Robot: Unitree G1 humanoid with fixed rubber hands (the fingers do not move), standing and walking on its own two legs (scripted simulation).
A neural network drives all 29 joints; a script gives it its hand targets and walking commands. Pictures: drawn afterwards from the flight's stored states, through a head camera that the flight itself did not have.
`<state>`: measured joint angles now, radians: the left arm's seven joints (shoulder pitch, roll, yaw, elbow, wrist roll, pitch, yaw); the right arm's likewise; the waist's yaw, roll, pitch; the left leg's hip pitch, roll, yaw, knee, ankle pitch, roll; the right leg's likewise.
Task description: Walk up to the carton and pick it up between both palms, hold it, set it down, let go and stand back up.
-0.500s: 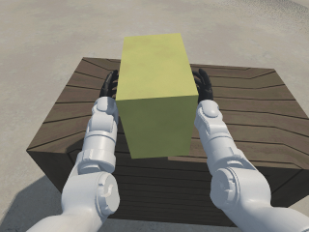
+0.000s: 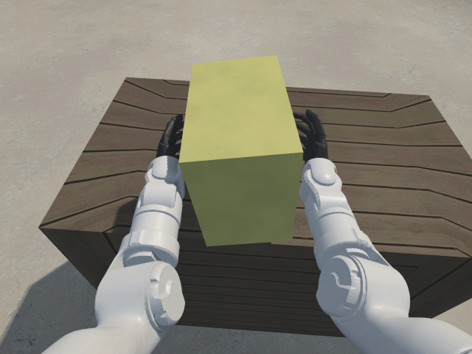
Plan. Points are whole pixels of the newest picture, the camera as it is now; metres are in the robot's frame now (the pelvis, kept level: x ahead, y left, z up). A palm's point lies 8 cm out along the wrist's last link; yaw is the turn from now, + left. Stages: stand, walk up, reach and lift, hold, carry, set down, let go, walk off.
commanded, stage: set down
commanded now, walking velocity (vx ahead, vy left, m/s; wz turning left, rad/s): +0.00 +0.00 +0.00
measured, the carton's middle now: (241, 150) +0.45 -0.01 +0.09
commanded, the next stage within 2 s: none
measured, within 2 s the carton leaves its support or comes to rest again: rests again in 0.80 s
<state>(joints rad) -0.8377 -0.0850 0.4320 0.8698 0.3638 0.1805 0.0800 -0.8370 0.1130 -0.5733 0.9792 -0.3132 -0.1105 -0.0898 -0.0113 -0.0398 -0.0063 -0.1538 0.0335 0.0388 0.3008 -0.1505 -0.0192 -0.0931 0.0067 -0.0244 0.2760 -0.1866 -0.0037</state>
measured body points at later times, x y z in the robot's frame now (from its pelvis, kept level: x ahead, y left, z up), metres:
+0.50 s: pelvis +0.01 +0.00 +0.00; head +0.04 +0.01 +0.45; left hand +0.44 +0.12 +0.09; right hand +0.43 -0.14 +0.09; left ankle +0.00 +0.13 -0.75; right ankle -0.03 -0.11 -0.75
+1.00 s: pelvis +0.01 +0.00 +0.00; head +0.04 +0.01 +0.45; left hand +0.44 +0.12 +0.08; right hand +0.42 -0.14 +0.08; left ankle +0.00 +0.13 -0.75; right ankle -0.03 -0.11 -0.75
